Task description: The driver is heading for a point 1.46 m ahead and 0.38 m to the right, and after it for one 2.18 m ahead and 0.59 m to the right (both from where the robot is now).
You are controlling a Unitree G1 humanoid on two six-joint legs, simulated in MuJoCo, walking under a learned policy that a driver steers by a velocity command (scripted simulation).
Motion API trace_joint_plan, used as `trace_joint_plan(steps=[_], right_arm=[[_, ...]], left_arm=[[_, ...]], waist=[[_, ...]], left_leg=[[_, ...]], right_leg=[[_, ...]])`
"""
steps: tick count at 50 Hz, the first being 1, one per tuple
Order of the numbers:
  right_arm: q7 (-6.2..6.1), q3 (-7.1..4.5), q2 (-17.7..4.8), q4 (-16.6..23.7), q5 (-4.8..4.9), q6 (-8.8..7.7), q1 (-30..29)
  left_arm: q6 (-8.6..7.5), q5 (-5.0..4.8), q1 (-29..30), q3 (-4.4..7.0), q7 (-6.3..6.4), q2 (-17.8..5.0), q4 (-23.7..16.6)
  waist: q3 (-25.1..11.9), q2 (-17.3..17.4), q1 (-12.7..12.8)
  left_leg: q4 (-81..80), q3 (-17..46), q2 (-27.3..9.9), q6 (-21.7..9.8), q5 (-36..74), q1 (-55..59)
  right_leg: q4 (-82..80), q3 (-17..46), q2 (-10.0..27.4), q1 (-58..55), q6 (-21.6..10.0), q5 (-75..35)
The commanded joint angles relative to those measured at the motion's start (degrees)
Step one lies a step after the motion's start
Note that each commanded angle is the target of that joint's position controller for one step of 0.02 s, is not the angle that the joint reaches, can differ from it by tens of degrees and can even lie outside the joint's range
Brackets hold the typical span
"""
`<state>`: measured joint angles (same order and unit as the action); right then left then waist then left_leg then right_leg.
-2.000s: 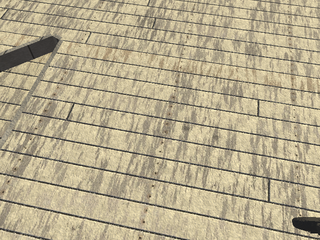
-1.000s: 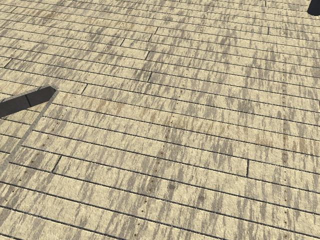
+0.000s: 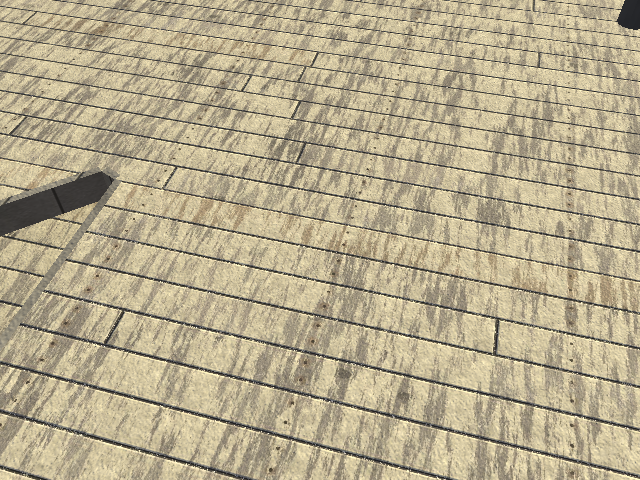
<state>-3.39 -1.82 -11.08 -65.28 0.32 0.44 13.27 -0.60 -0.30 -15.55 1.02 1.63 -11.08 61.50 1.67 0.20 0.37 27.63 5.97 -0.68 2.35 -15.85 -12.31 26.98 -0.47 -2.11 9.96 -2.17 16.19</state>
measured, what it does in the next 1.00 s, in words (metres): walks ahead: left foot, then right foot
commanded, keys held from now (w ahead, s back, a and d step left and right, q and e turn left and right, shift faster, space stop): w+shift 0.62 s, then w+e+shift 0.38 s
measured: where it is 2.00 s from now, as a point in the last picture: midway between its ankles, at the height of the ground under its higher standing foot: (464, 181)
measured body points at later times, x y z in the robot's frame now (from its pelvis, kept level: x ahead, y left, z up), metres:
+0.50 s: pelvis +0.17 +0.09 +0.01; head +0.17 +0.10 +0.46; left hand +0.33 +0.32 -0.11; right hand +0.10 -0.15 -0.14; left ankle +0.08 +0.17 -0.74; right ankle +0.23 -0.06 -0.65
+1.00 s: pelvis +0.59 +0.03 +0.00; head +0.61 +0.03 +0.45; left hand +0.57 +0.30 -0.14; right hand +0.74 -0.24 -0.09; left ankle +0.72 +0.19 -0.66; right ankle +0.53 +0.00 -0.74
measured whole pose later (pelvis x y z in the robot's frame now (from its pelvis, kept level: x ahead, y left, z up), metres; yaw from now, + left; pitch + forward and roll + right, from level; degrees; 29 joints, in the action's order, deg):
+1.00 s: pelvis +0.59 +0.03 +0.00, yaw -13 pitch +1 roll -1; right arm 1.6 -0.6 -13.0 -43.5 -3.7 -5.4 3.5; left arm -3.8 0.3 -27.8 4.2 -0.5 -14.4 57.5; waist 1.0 0.8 3.5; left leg 59.8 3.9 -8.5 1.3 -11.6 -39.4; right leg 20.1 3.5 -10.7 5.5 -8.7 14.3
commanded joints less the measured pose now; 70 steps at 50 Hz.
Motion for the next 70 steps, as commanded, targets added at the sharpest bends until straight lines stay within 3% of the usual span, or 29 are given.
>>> trace_joint_plan(steps=[1,3,6,9,10,13,14,15,16,18,24,31,35,37,38,39,40,43,46,50,55,57,59,60,61,62,63,65,70], right_arm=[[0.16,-0.97,-5.65,2.64,0.61,-0.95,0.03],[1.46,-0.89,-5.78,7.66,1.52,-3.41,-7.96],[2.76,-1.49,-5.13,7.63,1.36,-6.27,-4.57],[2.95,-1.51,-3.87,7.62,1.55,-7.23,-3.69],[5.08,-1.47,-3.48,8.96,-2.89,-4.77,-2.78],[4.65,-2.56,-4.26,5.50,-2.05,-3.53,11.48],[3.86,-3.54,-8.20,3.14,-3.10,-4.70,22.04],[3.57,-3.25,-12.39,3.33,-3.85,-5.39,24.99],[3.24,-3.40,-13.54,4.63,-3.68,-4.96,17.10],[3.95,-2.54,-9.74,8.49,-2.03,-5.90,6.57],[3.56,-1.42,-6.05,6.21,-1.36,-7.70,14.27],[3.03,-1.07,-6.03,5.76,-0.97,-8.39,18.17],[2.32,-1.71,-9.66,5.10,-2.29,-7.58,18.08],[1.44,-2.86,-12.88,5.73,-3.35,-5.89,16.24],[1.42,-3.16,-13.30,6.91,-3.10,-5.70,14.02],[3.07,-1.91,-6.49,9.96,-0.37,-7.06,14.21],[4.18,-1.44,-6.55,12.27,-0.74,-8.72,14.16],[4.06,-0.89,-7.03,17.76,-2.35,-9.77,0.50],[4.66,-0.10,-5.38,20.07,-4.77,-6.60,0.39],[5.38,1.02,-6.39,27.36,-3.65,-5.57,-14.93],[5.33,1.59,-7.14,31.17,-2.01,-5.79,-21.42],[4.65,0.62,-9.77,30.68,-2.03,-5.89,-16.76],[2.68,-1.74,-14.69,26.99,-1.45,-6.17,-0.09],[1.21,-3.13,-18.34,24.98,-2.43,-6.16,12.03],[0.88,-4.01,-21.66,24.38,-5.51,-6.18,15.72],[2.06,-4.58,-21.67,24.72,-4.71,-5.91,10.39],[2.58,-3.33,-14.09,26.35,-4.17,-5.62,3.39],[2.92,-2.15,-9.42,24.26,-4.10,-5.59,3.33],[4.11,-1.30,-6.79,18.49,-1.53,-7.67,6.68]], left_arm=[[-0.22,-1.38,-9.10,2.96,0.58,-11.78,0.03],[-2.17,-0.76,-7.51,3.80,0.72,-13.29,-1.68],[-4.19,-1.24,-2.42,2.83,-0.08,-9.07,-4.76],[-4.10,-1.93,-2.31,3.38,-0.10,-11.67,-5.74],[-3.30,2.67,-3.86,3.93,-0.85,-12.23,-4.15],[-2.81,2.15,0.56,4.10,-1.31,-10.83,-6.16],[-3.47,2.81,4.75,2.83,-1.73,-6.35,-8.22],[-4.43,2.31,8.70,1.41,-2.01,-0.11,-12.84],[-4.66,1.94,6.93,1.48,-2.90,-1.60,-14.11],[-4.79,2.64,6.86,2.39,-4.31,-6.32,-13.40],[-1.67,2.64,13.28,2.24,-5.43,-5.57,-15.52],[-1.88,1.80,26.19,1.05,-5.48,-4.12,-20.99],[-2.13,1.75,20.16,1.63,-4.31,-6.24,-19.95],[-2.49,1.57,0.18,3.40,-3.70,-9.78,-14.25],[-2.59,2.01,-11.00,4.87,-3.14,-12.69,-10.99],[-1.78,2.12,-14.46,7.05,-2.68,-17.84,-9.97],[-1.72,2.19,-9.51,6.95,-3.37,-18.74,-9.98],[-2.84,1.69,-4.32,5.39,-2.53,-10.85,-8.69],[-4.06,0.81,-2.96,4.14,-1.78,-9.11,-8.94],[-5.36,0.33,-6.50,4.26,-2.03,-10.51,-10.36],[-5.11,-0.28,-11.66,5.48,-2.27,-13.31,-10.63],[-4.92,-0.35,-10.54,5.86,-1.54,-15.03,-11.55],[-5.03,0.32,-7.48,6.77,-1.83,-19.15,-12.42],[-5.55,0.71,-5.04,5.91,-2.19,-15.40,-13.98],[-5.69,-1.22,-8.35,3.37,-2.04,-4.35,-16.58],[-5.09,-2.20,-11.24,2.89,-1.60,-7.55,-19.12],[-3.95,-0.55,-5.98,3.37,-1.32,-10.69,-17.55],[-2.77,1.45,0.13,3.48,-2.77,-10.10,-17.78],[0.44,2.27,7.53,1.77,-5.65,-5.67,-24.47]], waist=[[2.56,-8.22,2.98],[9.94,-10.93,3.78],[5.39,-5.36,0.13],[2.64,-8.31,-0.71],[1.79,-8.54,-1.43],[1.99,-0.31,-8.27],[-0.88,12.43,-13.48],[-1.56,21.01,-12.22],[0.58,14.83,-6.26],[1.83,2.37,-1.42],[5.57,2.23,-1.96],[8.62,2.90,-3.71],[1.59,8.07,0.41],[-8.69,10.33,9.52],[-13.38,8.00,14.64],[-18.93,-10.55,10.74],[-20.58,-11.15,5.44],[-2.91,4.11,1.87],[1.05,1.40,-2.98],[7.94,-0.25,0.31],[3.68,-2.94,4.62],[-0.75,-3.51,2.11],[-11.18,-3.50,-7.32],[-18.06,-1.92,-12.60],[-23.90,14.21,-9.09],[-26.68,22.98,-4.33],[-16.11,11.65,-4.36],[-5.93,1.48,-4.32],[0.13,4.50,-0.35]], left_leg=[[10.31,-7.90,4.44,-2.63,-17.08,-11.33],[28.13,-4.29,-2.58,-3.79,-11.44,-24.42],[26.74,-3.45,-6.45,-4.99,-4.90,-27.15],[11.92,-9.36,-2.75,-3.54,-2.23,-10.38],[7.44,-13.52,0.52,-3.63,-7.35,-5.27],[0.35,-16.25,2.71,-3.78,-2.01,17.10],[-6.87,-1.05,-7.64,-4.88,-13.94,24.23],[-19.43,28.99,-20.11,-8.10,-35.86,23.92],[-23.65,39.67,-24.95,-12.78,-44.80,18.80],[-20.59,22.88,-19.12,-11.19,-29.13,11.17],[-26.25,5.50,-11.26,-12.32,-8.75,9.03],[-31.32,-4.68,-11.02,-12.70,17.52,16.07],[-15.71,-13.88,-12.98,-10.02,66.92,25.38],[10.55,-15.69,-13.29,-8.55,77.03,23.27],[28.52,-15.38,-11.50,-7.87,65.15,10.75],[54.04,-14.07,-0.54,-4.43,22.40,-15.17],[62.47,-3.09,3.60,-5.66,-4.73,-28.43],[51.26,-0.61,-5.19,-6.54,2.58,-28.80],[43.89,-1.85,-6.77,-2.76,-1.93,-23.95],[21.98,-6.61,-6.06,1.18,10.97,-21.53],[5.33,-7.35,-0.96,-0.60,22.73,-14.44],[0.55,-6.01,1.20,-1.78,19.54,-6.22],[1.39,-6.31,1.39,-2.97,11.17,12.93],[4.22,-0.03,-6.23,-3.98,-0.85,27.35],[-1.29,24.09,-24.03,-7.06,-18.54,40.83],[-11.54,45.67,-28.16,-10.31,-26.01,37.75],[-12.78,35.29,-23.86,-9.64,-29.79,28.22],[-12.38,16.64,-19.08,-7.82,-6.85,15.81],[-16.97,-3.61,-15.80,-5.48,10.96,7.68]], right_leg=[[-15.32,17.05,11.55,0.47,-7.45,37.81],[-24.64,34.43,24.98,2.08,-14.03,36.19],[-21.44,23.12,20.47,-2.70,-9.11,19.94],[-20.28,11.75,13.92,5.21,-7.07,13.89],[-19.17,9.70,12.36,7.14,-8.49,18.78],[-3.37,5.78,9.45,22.71,-8.49,20.11],[20.79,-1.11,3.53,29.61,-6.60,12.12],[38.48,3.14,-3.23,42.91,-6.06,14.17],[46.39,8.30,1.33,48.07,-7.11,6.48],[44.08,6.07,8.20,43.46,-4.92,-5.66],[36.21,-0.55,9.18,42.69,0.47,-12.73],[12.70,-6.51,6.45,34.55,-2.19,-18.00],[9.09,-11.84,-1.78,20.44,-7.97,-9.53],[8.42,-11.49,-5.73,1.37,-10.48,-4.53],[6.76,-5.01,-1.95,-14.91,-11.97,-0.62],[-0.37,25.65,11.74,-32.53,-17.77,20.78],[-11.90,48.85,18.26,-34.36,-22.16,25.69],[-15.18,31.94,12.98,-10.86,-16.79,7.74],[-16.78,24.35,7.67,3.44,-16.93,2.88],[-22.22,20.13,3.72,13.93,-15.46,-5.76],[-17.51,20.31,4.62,0.91,-10.98,-31.65],[-9.86,20.77,5.02,-4.69,-8.15,-43.56],[11.90,19.85,3.31,-3.07,-6.01,-50.65],[28.18,18.19,0.74,5.79,-5.68,-38.82],[47.24,12.42,-5.30,23.87,-5.12,10.16],[54.90,9.01,-3.11,30.50,-5.83,9.78],[54.63,7.32,1.34,32.65,-5.74,2.96],[50.05,5.94,4.81,30.72,-4.64,-0.71],[47.19,3.31,8.93,34.89,-3.85,-5.34]])
Keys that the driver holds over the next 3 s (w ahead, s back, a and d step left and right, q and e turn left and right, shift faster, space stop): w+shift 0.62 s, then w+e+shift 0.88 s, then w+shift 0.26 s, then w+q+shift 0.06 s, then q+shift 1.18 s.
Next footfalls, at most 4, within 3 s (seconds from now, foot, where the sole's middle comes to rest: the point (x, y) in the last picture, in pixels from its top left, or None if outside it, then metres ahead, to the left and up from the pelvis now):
0.28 left None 0.12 0.17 -0.78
0.76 right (340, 456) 0.57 0.00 -0.78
1.20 left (308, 278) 1.04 0.07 -0.78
1.66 right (453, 222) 1.24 -0.34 -0.78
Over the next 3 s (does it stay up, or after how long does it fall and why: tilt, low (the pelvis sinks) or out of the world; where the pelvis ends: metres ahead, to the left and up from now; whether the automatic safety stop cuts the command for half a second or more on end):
stays up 1.55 -0.61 0.00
